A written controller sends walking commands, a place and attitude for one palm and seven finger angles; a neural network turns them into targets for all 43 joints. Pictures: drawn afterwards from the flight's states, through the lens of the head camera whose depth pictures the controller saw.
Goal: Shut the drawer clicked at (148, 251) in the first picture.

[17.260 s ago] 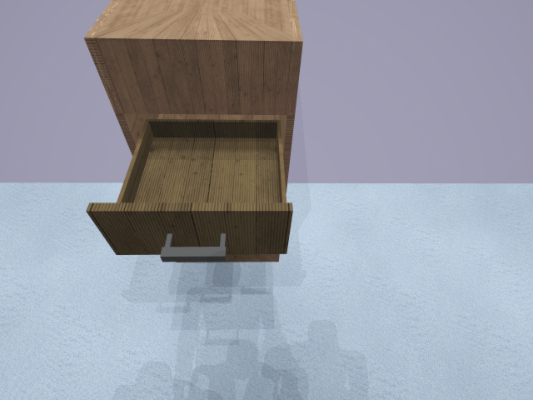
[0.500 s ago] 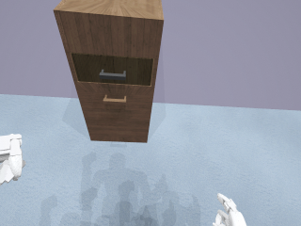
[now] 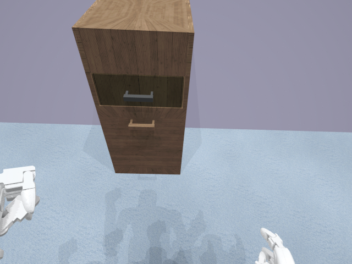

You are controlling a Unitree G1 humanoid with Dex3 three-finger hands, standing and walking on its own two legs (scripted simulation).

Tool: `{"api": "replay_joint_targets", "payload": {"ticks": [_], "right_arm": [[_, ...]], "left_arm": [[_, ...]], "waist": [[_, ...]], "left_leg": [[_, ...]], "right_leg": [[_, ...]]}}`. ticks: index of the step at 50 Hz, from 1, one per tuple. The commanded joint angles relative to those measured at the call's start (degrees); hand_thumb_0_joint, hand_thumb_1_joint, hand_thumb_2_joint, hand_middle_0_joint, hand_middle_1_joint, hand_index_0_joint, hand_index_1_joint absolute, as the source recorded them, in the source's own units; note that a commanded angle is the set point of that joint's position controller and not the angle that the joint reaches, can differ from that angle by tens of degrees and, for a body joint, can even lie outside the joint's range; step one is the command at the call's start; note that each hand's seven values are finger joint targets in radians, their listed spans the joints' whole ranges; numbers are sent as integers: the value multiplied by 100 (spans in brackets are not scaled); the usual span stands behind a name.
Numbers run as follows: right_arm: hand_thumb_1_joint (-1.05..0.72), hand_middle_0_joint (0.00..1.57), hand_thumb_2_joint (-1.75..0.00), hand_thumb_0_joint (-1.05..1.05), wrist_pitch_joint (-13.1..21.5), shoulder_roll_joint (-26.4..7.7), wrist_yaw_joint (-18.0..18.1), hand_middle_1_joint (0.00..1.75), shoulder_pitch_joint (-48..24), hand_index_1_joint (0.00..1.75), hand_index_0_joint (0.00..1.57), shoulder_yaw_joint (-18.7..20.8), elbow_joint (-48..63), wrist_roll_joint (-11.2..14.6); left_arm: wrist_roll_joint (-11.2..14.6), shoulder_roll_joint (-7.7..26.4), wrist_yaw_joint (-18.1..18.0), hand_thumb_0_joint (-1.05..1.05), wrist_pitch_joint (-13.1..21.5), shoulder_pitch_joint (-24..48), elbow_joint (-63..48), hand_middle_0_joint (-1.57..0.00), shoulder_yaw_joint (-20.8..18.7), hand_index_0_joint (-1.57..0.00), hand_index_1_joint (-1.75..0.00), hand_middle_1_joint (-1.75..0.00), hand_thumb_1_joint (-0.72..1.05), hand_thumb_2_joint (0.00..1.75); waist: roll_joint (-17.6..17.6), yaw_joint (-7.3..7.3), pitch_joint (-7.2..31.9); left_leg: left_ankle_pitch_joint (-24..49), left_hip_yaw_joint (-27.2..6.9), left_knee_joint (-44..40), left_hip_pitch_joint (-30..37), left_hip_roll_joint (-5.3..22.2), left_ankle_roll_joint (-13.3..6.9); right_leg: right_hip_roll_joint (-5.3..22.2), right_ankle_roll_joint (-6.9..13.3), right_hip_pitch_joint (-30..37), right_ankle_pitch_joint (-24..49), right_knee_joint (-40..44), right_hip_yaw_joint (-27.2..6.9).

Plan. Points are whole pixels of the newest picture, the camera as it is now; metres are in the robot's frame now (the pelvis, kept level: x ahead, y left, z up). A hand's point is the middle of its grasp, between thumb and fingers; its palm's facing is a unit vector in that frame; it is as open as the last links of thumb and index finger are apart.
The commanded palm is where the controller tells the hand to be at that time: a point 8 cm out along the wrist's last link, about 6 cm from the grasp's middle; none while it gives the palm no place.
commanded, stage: stop stepping back and stand still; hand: left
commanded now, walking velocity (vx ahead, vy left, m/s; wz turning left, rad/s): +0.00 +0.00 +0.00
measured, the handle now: (139, 95) +0.80 +0.20 -0.10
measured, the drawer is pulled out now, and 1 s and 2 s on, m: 0.00 0.00 0.00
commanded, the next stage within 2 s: let the arm hang, fingers relaxed in 0.58 s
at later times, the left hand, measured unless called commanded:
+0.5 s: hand (51, 172) +0.23 +0.24 +0.15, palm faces +0.31 -0.82 -0.48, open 3.2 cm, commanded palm +0.18 +0.28 +0.18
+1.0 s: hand out of the picture +0.06 +0.19 -0.17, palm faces +0.05 -0.98 -0.21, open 3.2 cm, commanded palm none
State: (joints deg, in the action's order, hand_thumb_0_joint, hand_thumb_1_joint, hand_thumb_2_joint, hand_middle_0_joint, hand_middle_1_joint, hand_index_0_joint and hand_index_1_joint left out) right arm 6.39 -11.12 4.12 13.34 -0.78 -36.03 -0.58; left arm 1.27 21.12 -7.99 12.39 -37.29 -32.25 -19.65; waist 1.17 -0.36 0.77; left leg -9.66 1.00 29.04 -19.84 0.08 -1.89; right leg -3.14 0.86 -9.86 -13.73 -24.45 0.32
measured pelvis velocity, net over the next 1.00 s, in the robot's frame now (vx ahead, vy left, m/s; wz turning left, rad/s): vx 0.02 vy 0.00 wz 0.02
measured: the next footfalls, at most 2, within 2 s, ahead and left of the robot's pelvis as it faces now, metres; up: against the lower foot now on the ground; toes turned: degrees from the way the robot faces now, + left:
none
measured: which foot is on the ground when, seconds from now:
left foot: down 0.00-1.00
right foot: down 0.00-1.00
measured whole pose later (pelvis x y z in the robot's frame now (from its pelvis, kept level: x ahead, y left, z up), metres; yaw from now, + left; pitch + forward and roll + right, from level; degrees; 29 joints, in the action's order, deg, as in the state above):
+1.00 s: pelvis +0.02 +0.00 +0.00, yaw +1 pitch -1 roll -1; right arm -0.9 -12.9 0.3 13.2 -0.4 -54.8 -1.0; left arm -0.6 11.1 -2.4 -2.2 -17.1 53.4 -1.6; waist -1.3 -0.8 -2.1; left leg -9.9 1.1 28.0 -17.5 -2.3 -3.5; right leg -0.8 0.2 -8.7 -17.6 -26.9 0.6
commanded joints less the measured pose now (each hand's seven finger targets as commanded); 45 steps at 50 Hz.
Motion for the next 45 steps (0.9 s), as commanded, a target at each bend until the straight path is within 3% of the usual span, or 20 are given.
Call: {"api": "replay_joint_targets", "payload": {"ticks": [1, 4, 7, 8, 12, 14, 18, 25, 27, 33, 34, 35, 36, 37, 39, 41, 43, 45], "right_arm": [[-90, 20, -90, 0, 269, -719, 107, 30, -689, 30, 20, 286, 793, 21], [-90, 20, -90, 0, 306, -695, 164, 30, -794, 30, 20, 200, 856, -7], [-90, 20, -90, 0, 373, -682, 184, 30, -779, 30, 20, 187, 911, -22], [-90, 20, -90, 0, 386, -657, 176, 30, -740, 30, 20, 183, 915, -21], [-90, 20, -90, 0, 380, -707, 98, 30, -670, 30, 20, 237, 932, -18], [-90, 20, -90, 0, 330, -714, 74, 30, -649, 30, 20, 252, 919, -3], [-90, 20, -90, 0, 217, -709, 80, 30, -673, 30, 20, 269, 951, 40], [-90, 20, -90, 0, 116, -720, 93, 30, -714, 30, 20, 287, 1006, 86], [-90, 20, -90, 0, 110, -737, 104, 30, -742, 30, 20, 305, 1021, 88], [-90, 20, -90, 0, 72, -714, 114, 30, -774, 30, 20, 296, 1031, 89], [-90, 20, -90, 0, 396, -1853, -433, 30, -904, 30, 20, 593, -361, 167], [-90, 20, -90, 0, 2, -1443, -461, 30, -448, 30, 20, 576, -296, 224], [-90, 20, -90, 0, -127, -1279, -457, 30, -351, 30, 20, 482, -323, 158], [-90, 20, -90, 0, -210, -1196, -446, 30, -280, 30, 20, 440, -330, 81], [-90, 20, -90, 0, -323, -1255, -419, 30, -372, 30, 20, 380, -401, -9], [-90, 20, -90, 0, -427, -1293, -406, 30, -478, 30, 20, 364, -614, -70], [-90, 20, -90, 0, -518, -1152, -399, 30, -482, 30, 20, 288, -873, -103], [-90, 20, -90, 0, -564, -1011, -372, 30, -421, 30, 20, 224, -1172, -89]], "left_arm": [[94, 871, -148, 0, 257, 505, -914, -140, -597, -140, -160, -160, 90, 90], [32, 880, -144, 0, 298, 585, -1000, -140, -581, -140, -160, -160, 90, 90], [-16, 938, -159, 0, 343, 612, -1205, -140, -629, -140, -160, -160, 90, 90], [-14, 971, -162, 0, 345, 470, -1205, -140, -670, -140, -160, -160, 90, 90], [66, 935, -135, 0, 340, -28, -1159, -140, -734, -140, -160, -160, 90, 90], [112, 919, -116, 0, 351, -95, -1169, -140, -737, -140, -160, -160, 90, 90], [180, 976, -98, 0, 325, -143, -1097, -140, -802, -140, -160, -160, 90, 90], [195, 960, -76, 0, 298, -83, -1088, -140, -745, -140, -160, -160, 90, 90], [185, 1040, -88, 0, 308, -15, -1210, -140, -801, -140, -160, -160, 90, 90], [198, 945, -82, 0, 287, -13, -998, -140, -719, -140, -160, -160, 90, 90], [-329, 335, 722, 0, -522, 844, 3863, -140, 1395, -140, -160, -160, 90, 90], [-251, 217, 783, 0, -1006, 880, 3919, -136, 1257, -136, -156, -156, 90, 90], [-261, 30, 785, 0, -1088, 1028, 4135, -132, 1347, -132, -151, -151, 90, 90], [-310, 10, 773, 0, -1105, 1206, 4457, -128, 1409, -128, -147, -147, 90, 90], [-320, 68, 757, 0, -1151, 1568, 5096, -120, 1464, -120, -138, -138, 90, 90], [-305, 133, 733, 0, -1188, 1919, 5903, -112, 1527, -112, -130, -130, 90, 90], [-274, 98, 701, 0, -1233, 2064, 6706, -104, 1624, -104, -121, -121, 90, 90], [-239, 47, 690, 0, -1238, 2041, 7425, -96, 1712, -96, -112, -112, 90, 90]], "waist": [[-121, -68, 69], [672, -19, -32], [751, 31, 127], [510, 50, 211], [199, 25, 548], [198, 11, 699], [190, 0, 792], [76, 7, 724], [204, 6, 718], [118, 1, 459], [158, -169, 110], [38, -116, 648], [-218, -61, 631], [-763, -43, 647], [-1160, -3, 333], [-975, 11, 74], [-249, 35, -69], [140, 53, -105]], "left_leg": [[-239, -465, -356, 1227, 420, 43], [-1229, -1112, -1451, 880, 784, -67], [-1638, -1321, -1886, 515, 899, -122], [-1388, -1238, -1785, 570, 866, -112], [215, -681, -1020, 972, 547, 11], [1041, -557, -729, 1199, 513, 43], [1746, -488, -542, 1406, 521, 52], [1648, -461, -517, 1415, 509, 17], [1637, -474, -531, 1383, 504, 16], [984, -480, -610, 1218, 458, 13], [1937, -614, 400, 750, 616, -60], [1781, -554, 337, 1029, 568, 18], [1196, -695, 275, 810, 643, -74], [1167, -833, 201, 738, 654, -142], [860, -938, 46, 476, 589, -231], [774, -940, -156, 453, 515, -227], [789, -944, -453, 439, 482, -189], [561, -932, -681, 563, 492, -161]], "right_leg": [[744, 177, -1204, -713, 845, -694], [350, -26, -794, -587, 324, -330], [275, -74, -158, -273, 33, -201], [300, -72, -67, -152, 115, -199], [468, -4, 20, 640, 424, -336], [512, 5, -19, 1077, 395, -372], [539, -7, -66, 1497, 328, -370], [564, -34, -100, 1488, 384, -417], [570, -27, -69, 1450, 377, -403], [601, -25, -222, 1008, 616, -475], [1031, 94, -788, 1752, -366, -137], [987, 80, -718, 1273, -213, -434], [912, 98, -825, 505, -252, -362], [816, 124, -745, 393, -287, -365], [811, 195, -664, 234, -161, -442], [822, 259, -627, 202, -49, -544], [793, 242, -438, 126, 11, -567], [765, 211, -327, -37, 184, -569]]}}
